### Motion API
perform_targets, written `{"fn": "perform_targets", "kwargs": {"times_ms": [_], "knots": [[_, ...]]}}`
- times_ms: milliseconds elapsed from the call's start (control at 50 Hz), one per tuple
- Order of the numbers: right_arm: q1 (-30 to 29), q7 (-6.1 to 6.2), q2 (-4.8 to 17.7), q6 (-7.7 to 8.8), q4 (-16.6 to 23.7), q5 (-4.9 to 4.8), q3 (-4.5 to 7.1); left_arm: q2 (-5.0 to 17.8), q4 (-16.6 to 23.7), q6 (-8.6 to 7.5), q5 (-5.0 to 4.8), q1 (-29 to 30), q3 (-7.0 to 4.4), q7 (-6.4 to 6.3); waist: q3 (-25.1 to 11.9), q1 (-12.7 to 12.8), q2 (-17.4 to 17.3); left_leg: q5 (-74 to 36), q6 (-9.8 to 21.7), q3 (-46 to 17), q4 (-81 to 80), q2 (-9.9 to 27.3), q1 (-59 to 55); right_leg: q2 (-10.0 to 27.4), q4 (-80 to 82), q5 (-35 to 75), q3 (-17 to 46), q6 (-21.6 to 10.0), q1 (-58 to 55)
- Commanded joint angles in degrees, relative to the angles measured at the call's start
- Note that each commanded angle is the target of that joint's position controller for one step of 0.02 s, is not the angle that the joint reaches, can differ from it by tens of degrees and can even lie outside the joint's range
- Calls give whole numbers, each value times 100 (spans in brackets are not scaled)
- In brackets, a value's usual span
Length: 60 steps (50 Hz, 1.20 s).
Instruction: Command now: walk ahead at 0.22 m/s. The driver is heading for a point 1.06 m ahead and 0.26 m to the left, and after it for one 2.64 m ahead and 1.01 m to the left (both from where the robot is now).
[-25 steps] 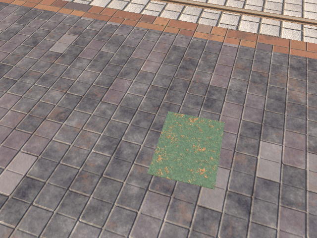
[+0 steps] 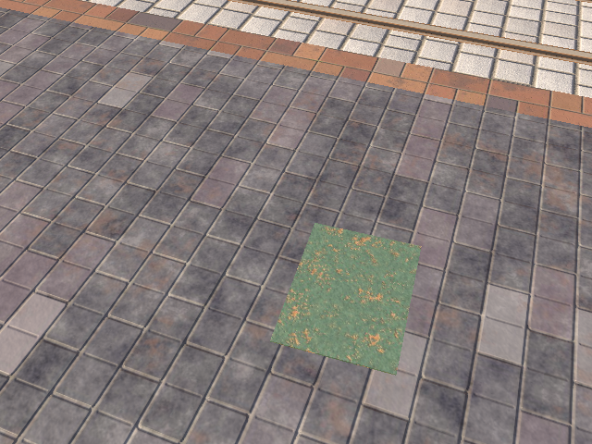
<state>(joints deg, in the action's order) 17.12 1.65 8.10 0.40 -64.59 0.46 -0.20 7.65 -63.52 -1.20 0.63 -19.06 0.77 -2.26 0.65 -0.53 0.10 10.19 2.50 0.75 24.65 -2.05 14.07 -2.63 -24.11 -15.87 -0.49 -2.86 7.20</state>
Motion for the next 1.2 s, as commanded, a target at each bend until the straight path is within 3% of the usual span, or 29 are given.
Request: {"fn": "perform_targets", "kwargs": {"times_ms": [20, 40, 60, 80, 120, 160, 200, 260, 300, 320, 340, 360, 400, 460, 580, 660, 720, 760, 780, 800, 820, 840, 880, 920, 960, 1000, 1100, 1160, 1200], "knots": [[-10, -67, 693, -24, 254, 76, 184, 947, 7, 50, 34, -897, -267, 37, 625, 300, 460, 2603, 236, -290, 456, 76, 924, 968, 1154, -3377, 1506, -683, 502], [-502, -147, 492, -9, 536, 105, 155, 1121, -61, 50, 19, -1181, -356, 52, 1009, 502, 962, 2125, 164, 159, 1181, -35, 1736, 1623, 1794, -4085, 2355, -1023, 226], [-902, -201, 452, 38, 769, 157, 153, 1114, -60, 22, 28, -1133, -411, 44, 1371, 568, 1083, 1328, 127, 270, 1907, 262, 2323, 2191, 2181, -3761, 2894, -1274, 140], [-1074, -234, 591, 93, 869, 166, 226, 1027, -19, -34, 48, -1053, -426, 46, 1332, 481, 662, 1106, 85, 86, 2340, 436, 2789, 2261, 2242, -3152, 2925, -1306, -125], [-833, -326, 652, 213, 853, 161, 314, 1028, 118, -184, 53, -740, -474, 61, 816, 199, 315, 719, -5, -24, 2527, 582, 2841, 2018, 2076, -2137, 2327, -1135, -618], [-806, -391, 633, 268, 916, 93, 363, 1030, 246, -316, 2, -439, -501, 62, 559, 29, 481, 448, -53, 94, 2112, 532, 2164, 1643, 2053, -1640, 1613, -889, -319], [-976, -415, 553, 244, 1076, 67, 369, 1091, 294, -383, -2, -378, -531, 65, 646, 28, 788, 466, -36, 238, 1484, 490, 1448, 1542, 2056, -1675, 1267, -821, 234], [-786, -400, 594, 234, 1142, 44, 416, 1196, 331, -410, 9, -352, -583, 116, 841, -55, 668, 633, 56, 711, 779, 318, 341, 1594, 1763, -1882, 1053, -954, 887], [396, -326, 759, 330, 811, 65, 537, 1229, 408, -449, 43, -162, -583, 174, 524, -614, 123, 756, 182, 867, 379, 45, -1422, 1298, 450, -859, 625, -922, 1700], [1719, -233, 1214, 435, 451, 138, 705, 1029, 500, -489, 126, 20, -510, 213, -113, -1214, -887, 1814, 360, -279, -117, 761, -2790, 724, -1836, 222, -49, -770, 2441], [2380, -203, 1746, 487, 327, 244, 755, 382, 945, -566, 43, 248, -363, 285, -444, -1145, -2502, 4536, 796, -3571, -1597, 2321, -3372, -78, -4012, -1240, -300, -514, 4035], [1451, -191, 1287, 425, 522, 242, 602, 726, 1107, -572, 124, 629, -435, 339, 17, -693, -1431, 4757, 910, -4371, -1905, 2446, -2562, 151, -4931, -686, 428, -638, 4570], [529, -254, 1142, 485, 822, 146, 537, 878, 1153, -578, 105, 790, -458, 482, 161, -219, -250, 3267, 762, -2848, -1682, 2061, -1688, 818, -4848, 488, 442, -575, 4272], [554, -200, 842, 603, 731, 75, 406, 718, 1168, -366, 225, 728, -434, 586, 343, 90, -367, 2198, 622, -1761, -2043, 1542, -1061, 1028, -4445, 787, 212, -226, 3880], [1214, -215, 746, 737, 616, 36, 327, 691, 1844, -216, 125, 2387, -352, 606, 982, -150, -144, 10, 775, -591, -2498, 1121, -892, 883, -2727, 1743, -348, 16, 4135], [1401, -153, 840, 807, 544, -23, 313, 627, 2105, -235, 49, 2944, -269, 610, 1068, -176, -222, -2027, 717, -75, -2883, 1236, -1393, 639, -1308, 2179, -718, -287, 3231], [1409, -123, 1138, 766, 489, 39, 347, 842, 2108, -251, 31, 2583, -324, 481, 470, 96, -605, -5808, 593, 267, -1759, 1374, -2341, 44, -1022, 1522, -1021, -606, 2320], [1345, -19, 1474, 612, 432, 173, 446, 1247, 1735, -273, 28, 1009, -491, 352, -457, 849, -942, -7099, 530, 332, 389, 1519, -2454, -311, -1045, 678, -906, -804, 754], [1092, 5, 1562, 541, 487, 179, 489, 1475, 1351, -277, 59, -261, -618, 268, -1003, 1477, -826, -6401, 492, 419, 2094, 1374, -1817, -171, -686, 588, -730, -914, -657], [1066, -52, 1106, 561, 644, 184, 409, 1954, 1178, -282, 204, -1218, -762, 179, -1694, 1609, -256, -3608, 577, 307, 4231, 933, -319, 1103, -895, -1386, 731, -1066, -2207], [1636, -242, 322, 690, 841, -180, 274, 2121, 1143, -292, 254, -922, -828, 262, -2306, 711, 1609, 1332, 358, -343, 6229, -258, 1985, 2463, 561, -3341, 4548, -1663, -3379], [1034, -202, 936, 744, 1002, -183, 373, 1840, 1179, -293, 189, -378, -807, 346, -1670, 701, 874, 923, 571, -742, 6444, 77, 2766, 2246, 1185, -3183, 4762, -1572, -2929], [288, -182, 863, 709, 1172, -117, 350, 1003, 1090, -456, 211, 194, -610, 363, -376, 369, -399, 235, 631, -611, 5811, 654, 2599, 2041, 1228, -1406, 2768, -1218, -1039], [403, -312, 516, 491, 1197, 93, 288, 716, 902, -565, 192, 258, -479, 302, 20, -96, -242, 170, 535, -709, 5318, 910, 2028, 1701, 1503, -977, 1685, -801, 208], [170, -398, 450, 298, 1370, 131, 267, 785, 763, -679, 56, 89, -464, 300, 418, -228, 29, 49, 411, -653, 5039, 1078, 2253, 1584, 1816, -553, 996, -581, 609], [-433, -446, 518, 209, 1630, 106, 242, 850, 751, -740, 38, -27, -457, 322, 701, -155, 65, -584, 369, -394, 4547, 1057, 2600, 1293, 2036, 349, 100, -261, 752], [-1735, -554, 542, 299, 2133, -3, 139, 906, 670, -814, -21, -589, -359, 265, 980, 144, 29, -1940, 512, 725, 2305, 604, 2241, 895, 2186, 3601, -1299, 145, 300], [-1716, -574, 774, 326, 2132, 44, 165, 1283, 717, -760, -25, -784, -364, 49, 592, -1, 359, -2032, 738, 1233, 1473, 46, 1757, 1148, 1488, 6657, -1565, 344, -964], [-903, -545, 1105, 283, 1933, 35, 270, 1674, 851, -592, 33, -644, -465, -135, -10, -540, 691, -1435, 868, 1320, 1356, -372, 830, 1380, 109, 8270, -1580, 400, -1402]]}}
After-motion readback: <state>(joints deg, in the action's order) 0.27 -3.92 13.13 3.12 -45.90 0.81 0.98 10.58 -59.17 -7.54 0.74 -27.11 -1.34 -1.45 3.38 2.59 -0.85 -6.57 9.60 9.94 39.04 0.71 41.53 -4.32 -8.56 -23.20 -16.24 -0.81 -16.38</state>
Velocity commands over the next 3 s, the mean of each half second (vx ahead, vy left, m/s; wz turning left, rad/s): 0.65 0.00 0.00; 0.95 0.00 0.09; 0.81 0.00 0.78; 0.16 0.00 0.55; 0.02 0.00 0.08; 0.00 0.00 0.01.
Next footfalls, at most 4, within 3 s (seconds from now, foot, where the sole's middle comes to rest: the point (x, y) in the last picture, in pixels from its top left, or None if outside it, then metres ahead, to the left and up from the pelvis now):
0.32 left None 0.18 0.15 -0.78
0.78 right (309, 400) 0.65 -0.01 -0.78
1.26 left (250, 261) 1.07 0.15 -0.78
1.64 right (248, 177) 1.43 0.18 -0.78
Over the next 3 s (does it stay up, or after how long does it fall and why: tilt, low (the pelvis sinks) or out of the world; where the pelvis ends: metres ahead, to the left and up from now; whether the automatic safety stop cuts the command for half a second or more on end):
stays up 1.26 0.15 0.00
